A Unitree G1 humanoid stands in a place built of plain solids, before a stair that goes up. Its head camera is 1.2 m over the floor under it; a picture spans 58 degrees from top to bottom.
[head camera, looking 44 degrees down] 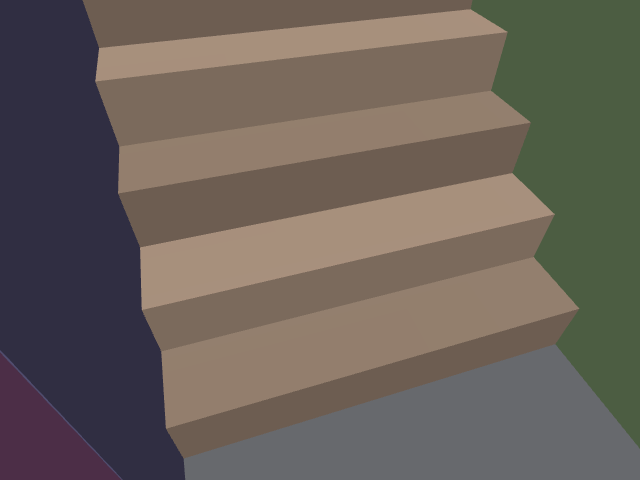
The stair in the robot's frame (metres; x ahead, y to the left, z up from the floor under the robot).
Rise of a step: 0.19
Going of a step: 0.21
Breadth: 1.36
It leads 17 degrees to the left of straight ahead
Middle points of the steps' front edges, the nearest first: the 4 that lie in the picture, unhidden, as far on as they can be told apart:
0.59 -0.20 0.19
0.79 -0.13 0.37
0.99 -0.07 0.56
1.20 -0.01 0.75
